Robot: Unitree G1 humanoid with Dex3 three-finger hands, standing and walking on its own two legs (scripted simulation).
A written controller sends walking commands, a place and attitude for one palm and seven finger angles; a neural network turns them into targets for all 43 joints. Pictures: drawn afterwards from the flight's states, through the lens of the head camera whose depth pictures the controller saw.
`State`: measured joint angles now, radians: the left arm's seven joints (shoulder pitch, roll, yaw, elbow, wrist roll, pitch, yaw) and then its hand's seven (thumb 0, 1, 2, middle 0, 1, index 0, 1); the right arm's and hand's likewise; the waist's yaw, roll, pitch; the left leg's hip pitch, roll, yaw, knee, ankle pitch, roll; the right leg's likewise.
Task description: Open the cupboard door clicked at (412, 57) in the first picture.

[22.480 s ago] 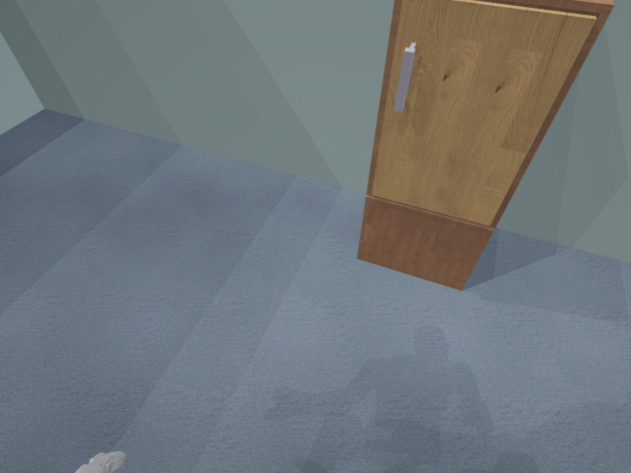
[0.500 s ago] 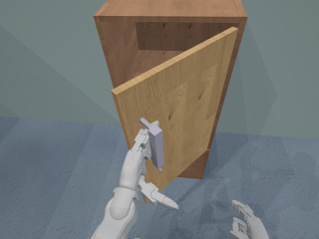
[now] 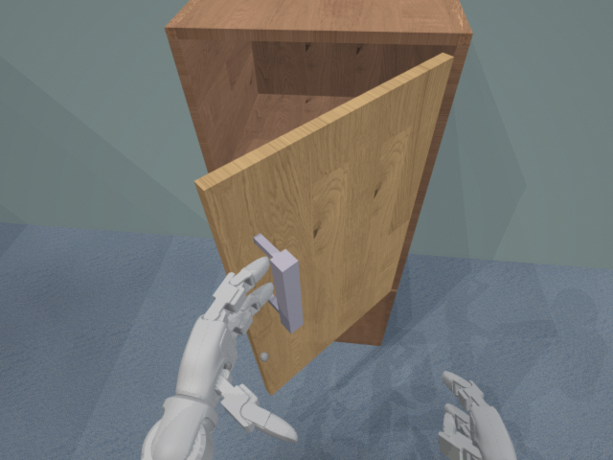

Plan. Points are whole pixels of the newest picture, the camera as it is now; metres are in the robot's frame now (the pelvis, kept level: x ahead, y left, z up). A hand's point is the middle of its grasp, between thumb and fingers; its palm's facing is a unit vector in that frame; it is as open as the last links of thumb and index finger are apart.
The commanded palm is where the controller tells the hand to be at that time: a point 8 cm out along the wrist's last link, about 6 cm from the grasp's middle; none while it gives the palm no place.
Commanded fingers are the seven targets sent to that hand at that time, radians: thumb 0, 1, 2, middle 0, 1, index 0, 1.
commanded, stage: slide the hand sideways off the handle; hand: left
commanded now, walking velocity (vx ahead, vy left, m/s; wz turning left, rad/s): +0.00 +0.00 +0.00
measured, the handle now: (278, 285) +0.32 +0.05 +0.08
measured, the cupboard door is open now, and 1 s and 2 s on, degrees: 48 47 47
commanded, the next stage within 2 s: draw the hand back to the body in 0.40 s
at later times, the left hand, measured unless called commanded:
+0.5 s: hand (200, 394) +0.19 +0.12 +0.08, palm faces -0.11 -0.99 -0.03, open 16.3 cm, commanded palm +0.17 +0.18 +0.08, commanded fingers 0.00 -0.50 0.30 -0.15 -0.30 -0.15 -0.30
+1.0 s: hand (119, 388) +0.18 +0.18 +0.12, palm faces -0.06 -0.99 -0.08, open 16.2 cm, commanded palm +0.15 +0.24 +0.14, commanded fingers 0.00 -0.29 0.39 -0.16 -0.30 -0.16 -0.30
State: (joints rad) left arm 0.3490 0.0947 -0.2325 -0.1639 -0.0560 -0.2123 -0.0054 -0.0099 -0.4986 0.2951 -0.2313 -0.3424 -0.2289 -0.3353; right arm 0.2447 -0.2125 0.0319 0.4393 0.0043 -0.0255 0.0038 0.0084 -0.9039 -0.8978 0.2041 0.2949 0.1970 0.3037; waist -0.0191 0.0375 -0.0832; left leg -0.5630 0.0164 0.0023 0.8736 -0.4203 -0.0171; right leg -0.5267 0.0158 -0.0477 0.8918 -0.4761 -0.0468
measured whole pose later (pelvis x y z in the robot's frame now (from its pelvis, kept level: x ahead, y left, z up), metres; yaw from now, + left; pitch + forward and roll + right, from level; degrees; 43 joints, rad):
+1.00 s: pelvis +0.00 +0.03 +0.00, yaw +1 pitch +3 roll -2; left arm 0.55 0.25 0.08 -0.41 -0.26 -0.10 -0.22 -0.01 -0.48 0.30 -0.15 -0.30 -0.15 -0.30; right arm 0.27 -0.24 0.05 0.46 0.05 -0.15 -0.06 0.01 -0.90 -0.90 0.21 0.30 0.20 0.30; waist 0.02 0.07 -0.10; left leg -0.52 0.01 -0.02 0.88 -0.42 0.02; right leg -0.44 0.01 -0.07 0.83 -0.45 -0.01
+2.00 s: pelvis +0.02 +0.02 +0.05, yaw +0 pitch -4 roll +0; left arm 0.46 0.33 0.31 -0.38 -0.07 -0.04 0.11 0.02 0.87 0.89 -0.21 -0.31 -0.20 -0.30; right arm 0.19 -0.23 0.02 0.64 0.00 -0.08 -0.08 0.01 -0.90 -0.90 0.21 0.30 0.20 0.30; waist 0.07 0.06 0.02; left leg -0.11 0.01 0.02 0.43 -0.25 0.01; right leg -0.05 0.02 -0.03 0.38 -0.26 -0.02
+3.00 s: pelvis -0.10 +0.05 +0.03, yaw +1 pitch -1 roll -2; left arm 0.54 0.39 0.44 -0.52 -0.02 -0.20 0.15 0.02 0.89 0.89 -0.21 -0.31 -0.21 -0.30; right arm 0.21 -0.21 0.00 0.59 0.00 -0.09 -0.07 0.01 -0.90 -0.90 0.21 0.30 0.20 0.30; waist 0.01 0.03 0.06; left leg -0.45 -0.01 0.01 0.65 -0.26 0.04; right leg -0.35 0.03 0.01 0.58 -0.21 0.01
